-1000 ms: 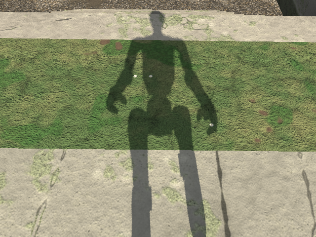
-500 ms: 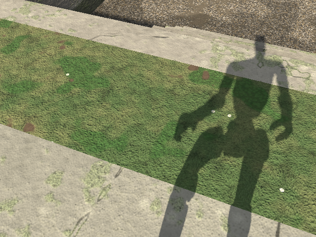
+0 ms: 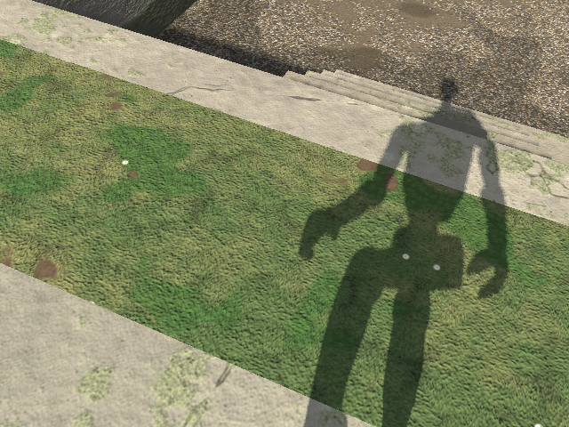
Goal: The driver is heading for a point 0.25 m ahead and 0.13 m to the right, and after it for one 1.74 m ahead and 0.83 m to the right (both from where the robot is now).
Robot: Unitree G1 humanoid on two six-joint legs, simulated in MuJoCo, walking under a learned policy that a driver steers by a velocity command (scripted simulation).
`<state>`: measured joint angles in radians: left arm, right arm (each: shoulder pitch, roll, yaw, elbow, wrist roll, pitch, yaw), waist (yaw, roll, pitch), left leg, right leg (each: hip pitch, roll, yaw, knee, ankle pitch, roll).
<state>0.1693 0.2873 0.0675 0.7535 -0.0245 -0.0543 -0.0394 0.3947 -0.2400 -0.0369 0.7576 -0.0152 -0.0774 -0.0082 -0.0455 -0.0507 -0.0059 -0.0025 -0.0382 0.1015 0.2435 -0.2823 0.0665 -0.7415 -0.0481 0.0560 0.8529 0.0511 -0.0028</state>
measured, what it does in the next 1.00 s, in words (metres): walks ahead, turning right: right foot, then left foot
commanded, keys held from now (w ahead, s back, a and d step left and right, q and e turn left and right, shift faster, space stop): w+e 0.08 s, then e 0.92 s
